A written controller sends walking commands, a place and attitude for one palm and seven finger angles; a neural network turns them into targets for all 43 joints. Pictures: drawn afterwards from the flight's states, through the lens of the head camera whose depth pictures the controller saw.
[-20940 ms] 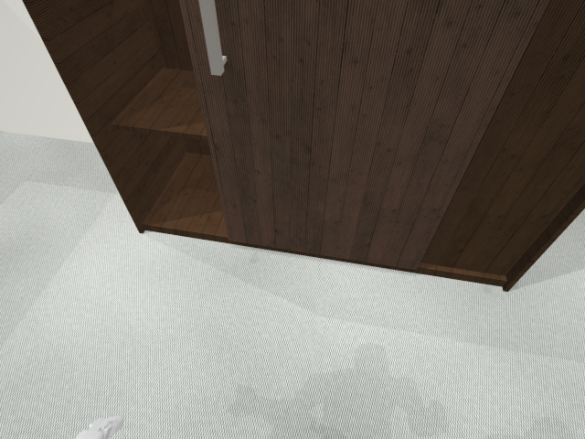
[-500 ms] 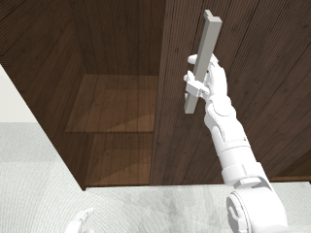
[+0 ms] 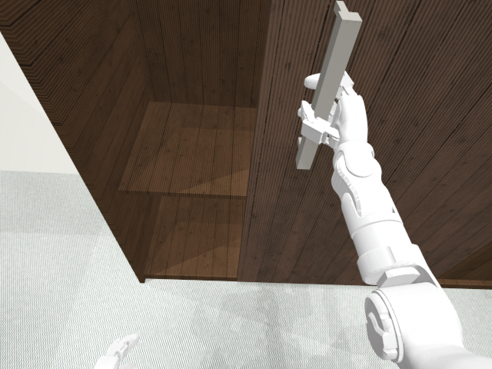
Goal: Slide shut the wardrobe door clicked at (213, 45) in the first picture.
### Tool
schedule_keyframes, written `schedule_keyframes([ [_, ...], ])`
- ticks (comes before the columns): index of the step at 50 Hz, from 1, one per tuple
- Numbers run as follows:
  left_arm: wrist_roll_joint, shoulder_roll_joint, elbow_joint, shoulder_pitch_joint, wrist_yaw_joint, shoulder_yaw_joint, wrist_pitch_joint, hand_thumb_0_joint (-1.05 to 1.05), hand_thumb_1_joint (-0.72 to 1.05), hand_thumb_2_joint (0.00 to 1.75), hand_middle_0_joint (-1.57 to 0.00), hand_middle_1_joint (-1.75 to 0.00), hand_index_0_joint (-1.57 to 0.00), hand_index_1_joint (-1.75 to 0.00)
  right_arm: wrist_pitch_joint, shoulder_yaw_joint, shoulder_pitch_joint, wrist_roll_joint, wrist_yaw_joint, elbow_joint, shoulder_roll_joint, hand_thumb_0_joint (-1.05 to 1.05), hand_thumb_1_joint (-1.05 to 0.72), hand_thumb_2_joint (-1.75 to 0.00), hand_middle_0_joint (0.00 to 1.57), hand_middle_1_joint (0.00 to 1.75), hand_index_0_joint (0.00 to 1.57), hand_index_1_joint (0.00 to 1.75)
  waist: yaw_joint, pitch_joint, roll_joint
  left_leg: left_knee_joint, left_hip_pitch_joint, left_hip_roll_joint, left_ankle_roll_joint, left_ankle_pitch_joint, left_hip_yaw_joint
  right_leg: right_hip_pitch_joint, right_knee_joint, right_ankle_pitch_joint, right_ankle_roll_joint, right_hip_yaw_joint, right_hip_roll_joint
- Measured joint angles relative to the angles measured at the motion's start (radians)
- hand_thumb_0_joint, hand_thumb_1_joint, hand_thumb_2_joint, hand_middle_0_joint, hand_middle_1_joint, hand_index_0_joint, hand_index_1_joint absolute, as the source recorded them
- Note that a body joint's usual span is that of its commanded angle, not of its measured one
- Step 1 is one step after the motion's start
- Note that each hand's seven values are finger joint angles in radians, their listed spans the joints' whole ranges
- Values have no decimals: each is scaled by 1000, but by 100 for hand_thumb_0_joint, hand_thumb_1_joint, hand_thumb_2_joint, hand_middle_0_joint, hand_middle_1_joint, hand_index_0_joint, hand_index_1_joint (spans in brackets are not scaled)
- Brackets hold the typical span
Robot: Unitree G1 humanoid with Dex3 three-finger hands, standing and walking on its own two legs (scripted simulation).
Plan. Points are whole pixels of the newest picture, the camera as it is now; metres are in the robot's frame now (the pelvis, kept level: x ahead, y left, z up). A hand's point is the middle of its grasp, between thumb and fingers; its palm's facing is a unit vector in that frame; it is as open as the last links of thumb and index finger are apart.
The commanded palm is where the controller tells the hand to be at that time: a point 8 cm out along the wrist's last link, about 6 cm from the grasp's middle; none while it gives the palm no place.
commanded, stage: step sideways, sliding the door along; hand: right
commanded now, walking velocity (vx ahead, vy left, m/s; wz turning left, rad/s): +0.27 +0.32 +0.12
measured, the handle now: (318, 97) +0.50 -0.07 +0.19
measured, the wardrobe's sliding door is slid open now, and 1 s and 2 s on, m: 0.38 0.31 0.00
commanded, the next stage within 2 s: none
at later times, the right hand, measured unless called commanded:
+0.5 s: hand (300, 121) +0.45 -0.04 +0.18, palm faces +0.06 +1.00 -0.06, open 6.3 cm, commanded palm +0.43 -0.02 +0.18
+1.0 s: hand (262, 117) +0.46 +0.02 +0.18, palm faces +0.30 +0.95 -0.12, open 6.6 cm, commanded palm +0.42 +0.05 +0.18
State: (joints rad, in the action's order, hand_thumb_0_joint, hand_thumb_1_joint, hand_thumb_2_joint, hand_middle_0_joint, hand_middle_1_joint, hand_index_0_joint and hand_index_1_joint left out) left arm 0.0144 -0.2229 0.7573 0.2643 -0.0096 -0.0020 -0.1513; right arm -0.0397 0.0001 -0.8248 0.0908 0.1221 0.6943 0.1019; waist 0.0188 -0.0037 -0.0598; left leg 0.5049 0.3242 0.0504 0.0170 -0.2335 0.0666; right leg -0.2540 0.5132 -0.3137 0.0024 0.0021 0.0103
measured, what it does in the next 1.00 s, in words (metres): steps to the left: left foot, then right foot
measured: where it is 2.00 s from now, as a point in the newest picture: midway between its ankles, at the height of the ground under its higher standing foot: outside the picture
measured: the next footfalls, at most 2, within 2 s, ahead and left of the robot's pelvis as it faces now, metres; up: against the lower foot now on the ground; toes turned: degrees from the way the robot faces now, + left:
left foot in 0.64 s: +0.16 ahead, +0.31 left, +0.00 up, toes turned -4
right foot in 0.78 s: +0.05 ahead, -0.04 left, +0.00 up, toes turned -13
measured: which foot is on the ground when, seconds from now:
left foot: down 0.00-0.40, up 0.42-0.62, down 0.64-1.00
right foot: down 0.00-0.70, up 0.72-0.76, down 0.78-0.98, up 1.00-1.00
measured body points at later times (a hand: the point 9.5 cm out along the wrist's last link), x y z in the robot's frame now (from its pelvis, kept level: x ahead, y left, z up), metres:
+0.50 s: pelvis +0.01 +0.08 -0.02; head +0.10 +0.07 +0.42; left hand +0.19 +0.30 -0.13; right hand +0.44 -0.09 +0.18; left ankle +0.03 +0.19 -0.69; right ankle +0.00 -0.08 -0.74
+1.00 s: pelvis +0.08 +0.22 -0.02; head +0.18 +0.22 +0.42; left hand +0.34 +0.38 -0.12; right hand +0.43 -0.03 +0.18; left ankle +0.12 +0.31 -0.74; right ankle +0.02 -0.01 -0.72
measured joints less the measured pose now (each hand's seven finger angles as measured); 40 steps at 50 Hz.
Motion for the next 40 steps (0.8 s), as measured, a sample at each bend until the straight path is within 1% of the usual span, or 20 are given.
schedule_keyframes([
  [3, 4, 3, -40, -31, -29, 7, 35, 2, 91, 90, -20, -30, -20, -30, -46, 7, 8, -9, -34, -24, 47, -5, -64, -77, 40, 140, 27, 141, 5, 40, 4, 31, 13, -6, -6, -7, -16, 3, 13, -5, 3, 16, 6],
  [7, 8, 10, -81, -47, -53, 16, 75, 1, 91, 90, -20, -30, -20, -30, -73, 12, 13, -8, -53, -66, 85, -8, -61, -79, 43, 140, 28, 141, -7, 84, 11, 117, 35, -19, -22, -54, -23, -4, 78, -45, 17, 22, 21],
  [11, 15, 11, -91, -50, -57, 19, 116, 1, 91, 90, -20, -30, -20, -30, -77, 21, 26, -4, -51, -111, 97, -9, -61, -82, 45, 140, 28, 141, -18, 125, -17, 141, 3, -61, -51, -83, 10, 2, 146, -91, 40, -10, 67],
  [13, 23, 11, -84, -54, -55, 22, 135, 1, 91, 90, -20, -30, -20, -30, -64, 21, 24, -6, -44, -132, 89, -8, -62, -83, 45, 140, 27, 141, -15, 144, -27, 124, -28, -76, -69, -89, 44, -19, 204, -62, 28, -23, 88],
  [14, 27, 12, -77, -59, -55, 24, 143, 1, 91, 90, -20, -30, -20, -30, -56, 18, 18, -8, -42, -139, 83, -8, -63, -83, 45, 140, 27, 141, -12, 156, -18, 119, -41, -73, -78, -92, 60, -42, 263, -47, 17, -23, 86],
  [16, 28, 15, -62, -74, -56, 26, 148, 2, 91, 90, -20, -30, -20, -30, -48, 10, 1, -12, -38, -154, 66, -6, -65, -85, 45, 140, 26, 141, -17, 181, 13, 110, -59, -59, -90, -94, 79, -82, 357, -111, 0, -13, 63],
  [18, 23, 12, -61, -91, -58, 23, 145, 2, 91, 90, -20, -30, -20, -30, -42, -1, -7, -11, -25, -185, 52, -5, -68, -86, 46, 140, 25, 141, -29, 202, 45, 107, -64, -47, -93, -93, 85, -79, 286, -85, -10, 16, 46],
  [19, 21, 8, -68, -98, -57, 21, 142, 2, 91, 90, -20, -30, -20, -30, -41, -7, -7, -7, -18, -204, 49, -4, -69, -86, 46, 140, 24, 141, -35, 207, 55, 129, -50, -45, -91, -97, 86, -55, 186, 24, -18, 35, 48],
  [20, 19, 4, -80, -106, -52, 25, 139, 2, 91, 90, -20, -30, -20, -30, -43, -10, -7, 2, -11, -224, 51, -4, -69, -86, 46, 140, 23, 141, -44, 209, 58, 193, -11, -51, -77, -102, 69, -36, 133, 48, -6, 44, 57],
  [23, 22, 21, -108, -148, -17, 47, 143, 2, 91, 90, -20, -30, -20, -30, -51, -14, -11, 13, -13, -277, 74, -2, -70, -85, 46, 140, 23, 141, -63, 257, 87, 473, 102, -61, -60, -206, -36, -15, 135, -20, 37, 51, 65],
  [25, 24, 27, -126, -165, 2, 46, 146, 2, 91, 90, -20, -30, -20, -30, -50, -10, -4, 14, -13, -310, 83, -2, -70, -84, 46, 140, 23, 141, -69, 278, 77, 524, 139, -51, -58, -237, -64, -12, 143, -30, 54, 32, 85],
  [28, 29, 37, -148, -173, 20, 37, 147, 1, 91, 90, -20, -30, -20, -30, -52, -14, 6, 11, -9, -345, 88, -2, -69, -84, 46, 140, 23, 141, -98, 298, 49, 412, 120, -21, -54, -203, -68, -3, 159, -43, 88, -1, 133],
  [31, 35, 51, -165, -173, 26, 20, 147, 1, 91, 90, -20, -30, -20, -30, -50, -11, 23, 8, -11, -370, 100, -3, -68, -83, 46, 140, 23, 141, -130, 304, 24, 233, 32, -7, -46, -83, -47, 10, 202, -81, 126, -31, 183],
  [32, 39, 53, -166, -180, 27, 15, 148, 1, 91, 90, -20, -30, -20, -30, -52, -4, 31, 4, -9, -378, 103, -3, -68, -83, 46, 140, 23, 141, -132, 308, 7, 191, -1, -16, -25, -36, -29, 8, 232, -96, 131, -47, 204],
  [34, 49, 47, -151, -210, 21, 14, 152, 1, 91, 90, -20, -30, -20, -30, -56, 15, 52, -8, -1, -396, 98, -4, -68, -83, 46, 140, 23, 140, -103, 330, -44, 174, -53, -45, -6, -51, 31, -17, 301, -12, 91, -87, 243],
  [36, 53, 49, -127, -233, 6, 16, 155, 2, 91, 90, -20, -30, -20, -30, -49, 22, 79, -22, 2, -418, 92, -4, -68, -83, 46, 140, 23, 140, -86, 323, -26, 167, -63, -29, -13, -77, 55, -48, 346, -60, 54, -99, 207],
  [37, 51, 47, -122, -239, -4, 16, 151, 2, 91, 90, -20, -30, -20, -30, -41, 21, 96, -25, 7, -437, 86, -4, -68, -83, 46, 140, 24, 139, -85, 313, -12, 161, -60, -19, -18, -80, 58, -50, 322, -67, 40, -84, 183],
  [38, 47, 42, -121, -242, -11, 17, 144, 2, 91, 90, -20, -30, -20, -30, -33, 19, 115, -26, 12, -460, 81, -4, -68, -83, 46, 140, 24, 138, -85, 300, -2, 158, -52, -14, -22, -76, 58, -37, 256, -15, 30, -55, 169],
  [39, 44, 36, -125, -244, -16, 20, 137, 2, 91, 90, -20, -30, -20, -30, -25, 16, 133, -24, 17, -483, 79, -4, -68, -83, 46, 140, 25, 138, -90, 291, 3, 174, -35, -14, -23, -66, 55, -11, 183, 60, 31, -29, 172],
  [40, 38, 35, -132, -245, -14, 30, 132, 2, 91, 90, -20, -30, -20, -30, -19, 11, 146, -21, 18, -504, 81, -4, -68, -83, 46, 140, 25, 137, -101, 286, 15, 211, -8, -14, -18, -53, 38, 15, 136, 52, 62, -9, 177],
])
